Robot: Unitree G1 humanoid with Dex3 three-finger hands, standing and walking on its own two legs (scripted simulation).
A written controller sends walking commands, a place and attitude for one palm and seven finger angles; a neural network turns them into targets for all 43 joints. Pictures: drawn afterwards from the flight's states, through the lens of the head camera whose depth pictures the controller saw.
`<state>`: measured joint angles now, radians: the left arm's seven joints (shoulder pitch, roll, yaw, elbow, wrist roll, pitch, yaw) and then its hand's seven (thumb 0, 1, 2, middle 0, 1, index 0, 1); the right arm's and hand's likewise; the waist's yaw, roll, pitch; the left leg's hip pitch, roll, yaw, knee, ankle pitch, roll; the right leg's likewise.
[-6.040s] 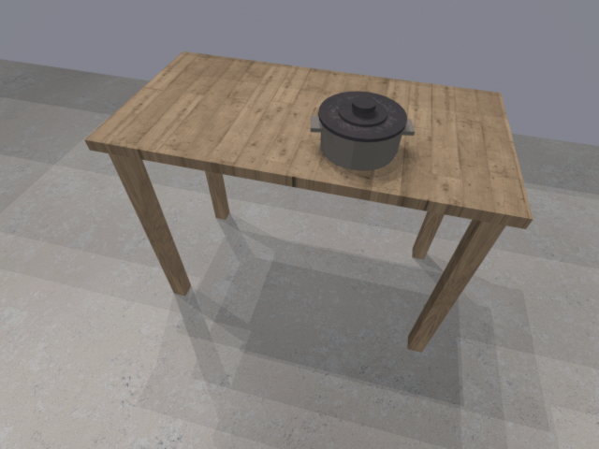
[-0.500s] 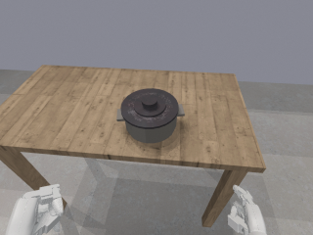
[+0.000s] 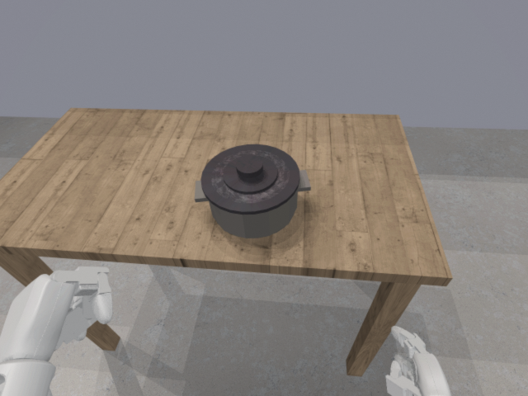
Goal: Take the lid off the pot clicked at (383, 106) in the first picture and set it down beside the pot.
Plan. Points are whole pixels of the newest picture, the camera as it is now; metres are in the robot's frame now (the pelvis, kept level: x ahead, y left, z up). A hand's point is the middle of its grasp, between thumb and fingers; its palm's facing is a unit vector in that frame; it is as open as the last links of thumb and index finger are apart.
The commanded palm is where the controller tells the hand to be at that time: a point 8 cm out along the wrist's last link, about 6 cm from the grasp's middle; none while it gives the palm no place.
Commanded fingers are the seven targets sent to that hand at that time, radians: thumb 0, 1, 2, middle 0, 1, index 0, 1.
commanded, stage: reach forward and open the fingers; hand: left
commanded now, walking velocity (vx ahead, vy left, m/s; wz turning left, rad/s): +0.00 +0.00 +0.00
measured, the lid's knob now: (249, 166) +0.50 +0.10 +0.07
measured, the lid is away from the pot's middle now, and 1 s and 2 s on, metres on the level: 0.00 0.00 0.00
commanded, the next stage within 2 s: move the open hand above the knob in 1.00 s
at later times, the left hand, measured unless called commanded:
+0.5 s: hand (77, 303) +0.19 +0.26 +0.11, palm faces -0.20 -0.05 -0.98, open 5.3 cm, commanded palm +0.18 +0.26 +0.17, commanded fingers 0.00 -0.02 1.28 -0.93 -0.40 -0.93 -0.40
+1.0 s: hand (84, 258) +0.24 +0.27 +0.13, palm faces -0.14 -0.03 -0.99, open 10.0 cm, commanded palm +0.22 +0.27 +0.20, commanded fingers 0.00 -0.30 1.44 -0.83 -0.08 -0.83 -0.08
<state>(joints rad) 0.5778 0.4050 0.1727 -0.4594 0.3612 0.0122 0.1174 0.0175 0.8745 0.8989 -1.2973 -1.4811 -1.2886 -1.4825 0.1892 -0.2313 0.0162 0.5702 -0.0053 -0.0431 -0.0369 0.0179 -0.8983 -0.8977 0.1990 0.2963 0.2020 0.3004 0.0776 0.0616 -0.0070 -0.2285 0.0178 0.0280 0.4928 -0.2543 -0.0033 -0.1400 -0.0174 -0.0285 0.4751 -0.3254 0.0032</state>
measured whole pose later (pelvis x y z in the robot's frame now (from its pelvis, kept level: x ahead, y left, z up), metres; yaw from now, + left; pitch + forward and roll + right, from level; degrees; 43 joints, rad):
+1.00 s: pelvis -0.04 +0.02 +0.00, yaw +1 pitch -2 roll +0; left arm -0.06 0.65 0.00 -0.11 0.78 0.05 -0.28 0.00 -0.28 1.41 -0.85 -0.10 -0.84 -0.10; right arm 0.11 -0.28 0.01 0.58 0.05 0.09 0.01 0.02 -0.90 -0.90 0.20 0.30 0.20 0.30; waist 0.05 0.12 0.03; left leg -0.24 -0.02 0.02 0.42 -0.15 0.03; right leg -0.16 -0.05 -0.04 0.43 -0.24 0.03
